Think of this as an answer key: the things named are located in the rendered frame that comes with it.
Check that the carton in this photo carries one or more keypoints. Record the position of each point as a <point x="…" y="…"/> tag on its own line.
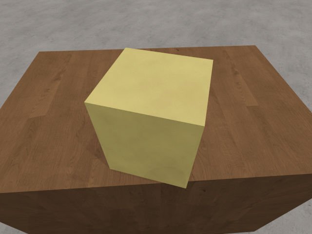
<point x="149" y="113"/>

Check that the pedestal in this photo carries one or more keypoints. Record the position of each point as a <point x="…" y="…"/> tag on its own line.
<point x="253" y="163"/>

